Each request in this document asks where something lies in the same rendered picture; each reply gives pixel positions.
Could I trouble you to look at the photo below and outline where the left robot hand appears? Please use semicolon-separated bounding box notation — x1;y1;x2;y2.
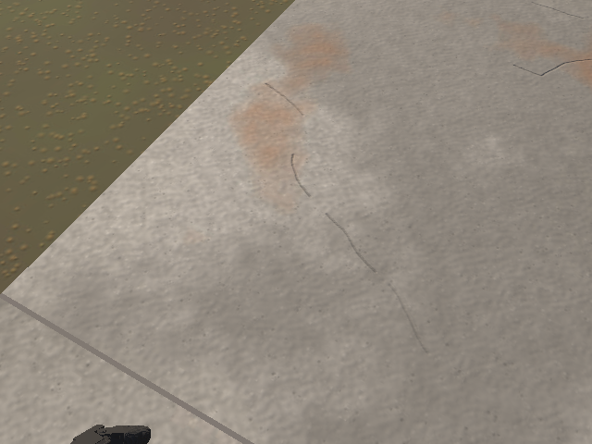
70;425;151;444

